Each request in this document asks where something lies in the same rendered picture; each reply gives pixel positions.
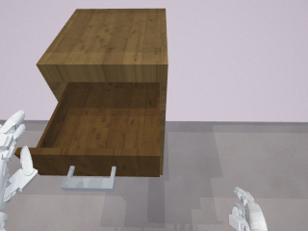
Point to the cabinet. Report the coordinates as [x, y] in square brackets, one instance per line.
[111, 46]

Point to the drawer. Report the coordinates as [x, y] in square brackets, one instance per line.
[99, 125]

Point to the handle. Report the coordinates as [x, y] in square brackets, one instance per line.
[89, 184]

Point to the robot right hand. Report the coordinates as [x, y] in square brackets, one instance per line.
[248, 218]

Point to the robot left hand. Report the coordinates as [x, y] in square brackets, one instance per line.
[10, 134]

